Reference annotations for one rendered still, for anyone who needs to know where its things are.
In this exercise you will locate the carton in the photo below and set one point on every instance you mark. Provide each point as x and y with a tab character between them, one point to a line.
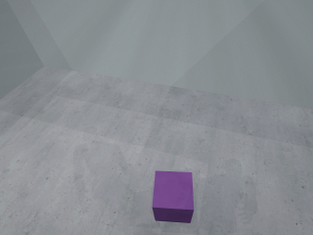
173	197

